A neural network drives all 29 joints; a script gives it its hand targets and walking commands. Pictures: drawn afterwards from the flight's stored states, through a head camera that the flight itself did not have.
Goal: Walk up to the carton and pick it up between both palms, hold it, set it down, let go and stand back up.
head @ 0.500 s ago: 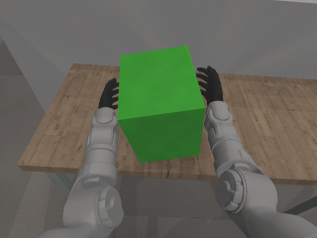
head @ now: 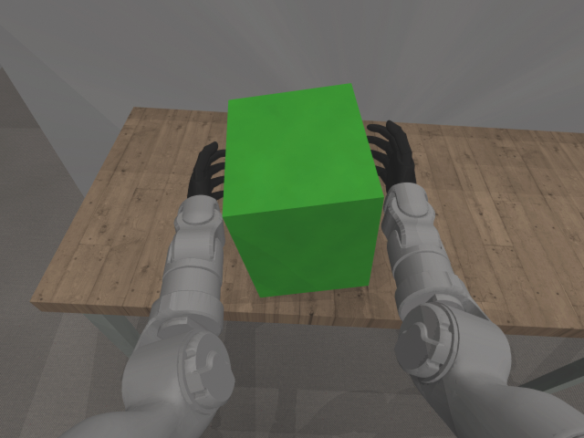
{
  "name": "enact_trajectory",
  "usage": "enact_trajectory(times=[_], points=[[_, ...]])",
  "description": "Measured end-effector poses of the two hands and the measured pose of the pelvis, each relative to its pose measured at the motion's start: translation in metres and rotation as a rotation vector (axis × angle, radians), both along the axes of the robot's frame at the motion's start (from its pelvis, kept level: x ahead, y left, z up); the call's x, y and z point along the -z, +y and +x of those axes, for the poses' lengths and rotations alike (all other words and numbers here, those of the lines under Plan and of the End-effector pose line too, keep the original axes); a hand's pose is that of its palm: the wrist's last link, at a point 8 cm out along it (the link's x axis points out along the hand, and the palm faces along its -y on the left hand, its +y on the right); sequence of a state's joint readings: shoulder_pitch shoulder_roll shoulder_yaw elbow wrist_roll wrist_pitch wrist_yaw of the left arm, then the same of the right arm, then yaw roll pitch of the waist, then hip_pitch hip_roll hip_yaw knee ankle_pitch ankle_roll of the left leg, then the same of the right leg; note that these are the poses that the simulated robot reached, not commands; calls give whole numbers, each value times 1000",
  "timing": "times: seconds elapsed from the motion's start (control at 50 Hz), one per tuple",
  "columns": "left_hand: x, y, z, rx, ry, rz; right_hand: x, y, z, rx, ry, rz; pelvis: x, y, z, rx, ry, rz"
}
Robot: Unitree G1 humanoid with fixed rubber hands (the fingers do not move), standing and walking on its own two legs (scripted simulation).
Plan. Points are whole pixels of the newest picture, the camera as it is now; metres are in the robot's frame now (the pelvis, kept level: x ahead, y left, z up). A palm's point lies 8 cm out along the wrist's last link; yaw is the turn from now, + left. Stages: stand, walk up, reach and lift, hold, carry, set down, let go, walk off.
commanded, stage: set down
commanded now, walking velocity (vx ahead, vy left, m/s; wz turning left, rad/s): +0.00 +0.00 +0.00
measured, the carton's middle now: (302, 198) +0.45 +0.01 +0.05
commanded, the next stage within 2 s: none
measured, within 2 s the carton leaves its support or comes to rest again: neither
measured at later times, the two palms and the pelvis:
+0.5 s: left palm (210, 204) +0.41 +0.14 +0.07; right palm (396, 183) +0.44 -0.13 +0.11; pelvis +0.00 +0.00 +0.00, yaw -1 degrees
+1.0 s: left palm (207, 209) +0.40 +0.15 +0.07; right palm (392, 188) +0.43 -0.13 +0.10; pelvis +0.00 +0.00 +0.00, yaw -1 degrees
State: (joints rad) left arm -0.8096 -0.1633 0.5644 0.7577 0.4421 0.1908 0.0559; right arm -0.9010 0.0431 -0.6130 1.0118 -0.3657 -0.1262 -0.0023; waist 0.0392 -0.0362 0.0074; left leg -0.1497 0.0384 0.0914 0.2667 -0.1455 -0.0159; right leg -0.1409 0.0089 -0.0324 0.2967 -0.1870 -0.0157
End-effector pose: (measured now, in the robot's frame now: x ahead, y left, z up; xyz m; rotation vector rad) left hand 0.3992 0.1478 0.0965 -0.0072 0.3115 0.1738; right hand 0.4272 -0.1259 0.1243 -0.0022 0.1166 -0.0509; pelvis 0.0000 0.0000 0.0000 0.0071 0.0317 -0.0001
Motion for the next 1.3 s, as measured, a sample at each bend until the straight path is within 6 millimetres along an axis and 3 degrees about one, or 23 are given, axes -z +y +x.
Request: enact_trajectory(times=[0.66, 1.3], points=[[30, -6, 6, -15, 41, -20, 26, -5, 8, -7, 60, -31, 2, -3, 3, 14, 77, 2], [29, -4, 6, -25, 4, -11, 28, -4, 5, -14, 60, -52, 1, 2, 4, 18, 76, -1]])
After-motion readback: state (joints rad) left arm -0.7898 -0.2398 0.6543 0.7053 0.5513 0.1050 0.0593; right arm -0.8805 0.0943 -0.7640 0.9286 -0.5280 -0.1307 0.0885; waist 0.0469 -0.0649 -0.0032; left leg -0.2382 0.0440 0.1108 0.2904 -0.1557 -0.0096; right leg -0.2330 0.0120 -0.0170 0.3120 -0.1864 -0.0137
